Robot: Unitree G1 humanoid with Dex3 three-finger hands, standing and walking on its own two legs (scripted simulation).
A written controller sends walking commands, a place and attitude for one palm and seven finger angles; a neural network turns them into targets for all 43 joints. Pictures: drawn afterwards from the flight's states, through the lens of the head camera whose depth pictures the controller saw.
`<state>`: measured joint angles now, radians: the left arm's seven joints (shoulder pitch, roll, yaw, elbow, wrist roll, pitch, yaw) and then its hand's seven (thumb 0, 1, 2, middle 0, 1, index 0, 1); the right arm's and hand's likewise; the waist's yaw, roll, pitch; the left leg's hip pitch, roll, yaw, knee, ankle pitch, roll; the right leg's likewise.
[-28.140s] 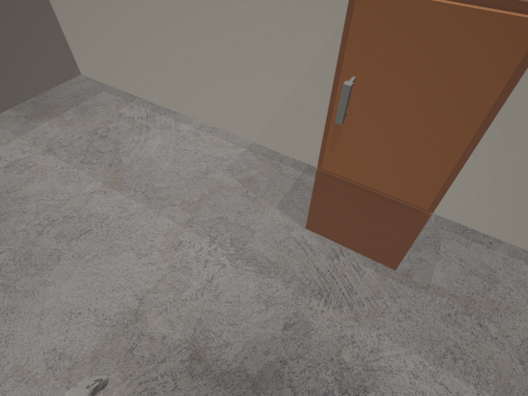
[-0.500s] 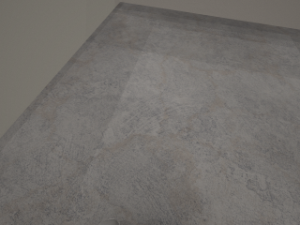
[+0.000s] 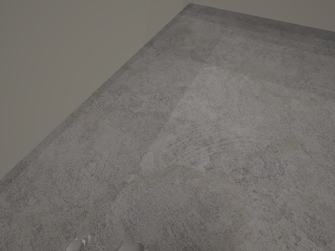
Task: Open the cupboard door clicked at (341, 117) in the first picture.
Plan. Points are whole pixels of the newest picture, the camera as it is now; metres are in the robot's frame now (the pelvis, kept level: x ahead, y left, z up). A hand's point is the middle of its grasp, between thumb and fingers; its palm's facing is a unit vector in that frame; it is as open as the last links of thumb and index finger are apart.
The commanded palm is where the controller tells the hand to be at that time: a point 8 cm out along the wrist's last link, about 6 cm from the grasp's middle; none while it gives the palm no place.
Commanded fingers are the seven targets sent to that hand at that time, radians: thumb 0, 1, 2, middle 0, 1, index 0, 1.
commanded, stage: turn to face it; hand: left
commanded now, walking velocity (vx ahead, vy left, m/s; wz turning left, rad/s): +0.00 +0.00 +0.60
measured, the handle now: out of the picture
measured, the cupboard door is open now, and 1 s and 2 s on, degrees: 46 46 46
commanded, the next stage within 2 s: none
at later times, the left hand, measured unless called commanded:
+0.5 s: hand out of the picture +0.08 +0.23 -0.15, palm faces +0.33 -0.90 -0.28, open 7.4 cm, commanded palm none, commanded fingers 0.00 0.90 0.90 -0.20 -0.30 -0.20 -0.30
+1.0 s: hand out of the picture +0.00 +0.20 -0.17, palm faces +0.60 -0.77 -0.22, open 7.4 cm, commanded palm none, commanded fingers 0.00 0.90 0.90 -0.20 -0.30 -0.20 -0.30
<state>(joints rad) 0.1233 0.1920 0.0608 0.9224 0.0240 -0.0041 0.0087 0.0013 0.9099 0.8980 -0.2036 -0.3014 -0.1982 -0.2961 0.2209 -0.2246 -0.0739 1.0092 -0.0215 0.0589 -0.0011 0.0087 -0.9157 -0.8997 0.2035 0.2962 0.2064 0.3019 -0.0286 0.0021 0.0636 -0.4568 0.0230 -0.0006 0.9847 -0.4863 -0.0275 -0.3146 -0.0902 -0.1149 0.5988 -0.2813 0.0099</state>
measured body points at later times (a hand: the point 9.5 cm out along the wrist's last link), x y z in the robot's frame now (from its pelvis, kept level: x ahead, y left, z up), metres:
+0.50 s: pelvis +0.05 -0.02 +0.00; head +0.10 +0.00 +0.45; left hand +0.06 +0.27 -0.13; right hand +0.21 -0.24 -0.14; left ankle +0.04 +0.12 -0.73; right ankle +0.10 -0.15 -0.71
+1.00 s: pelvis +0.05 -0.02 +0.01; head +0.09 +0.04 +0.45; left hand -0.03 +0.24 -0.15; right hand +0.27 -0.19 -0.12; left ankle +0.00 +0.07 -0.73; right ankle +0.13 -0.15 -0.66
